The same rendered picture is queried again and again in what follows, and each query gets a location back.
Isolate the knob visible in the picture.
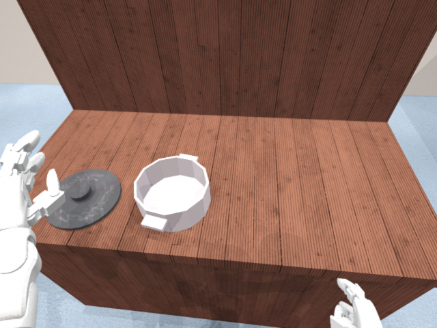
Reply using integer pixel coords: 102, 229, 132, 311
69, 182, 91, 202

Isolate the left robot hand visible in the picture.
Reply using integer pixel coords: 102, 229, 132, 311
0, 130, 66, 231

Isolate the table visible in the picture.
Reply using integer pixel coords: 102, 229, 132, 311
17, 0, 437, 328

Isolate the right robot hand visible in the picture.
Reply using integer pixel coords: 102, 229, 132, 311
330, 278, 383, 328

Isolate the lid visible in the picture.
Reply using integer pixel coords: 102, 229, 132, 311
45, 169, 122, 230

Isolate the pot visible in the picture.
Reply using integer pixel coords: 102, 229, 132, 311
134, 154, 211, 232

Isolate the left robot forearm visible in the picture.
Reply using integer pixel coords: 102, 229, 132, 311
0, 228, 42, 328

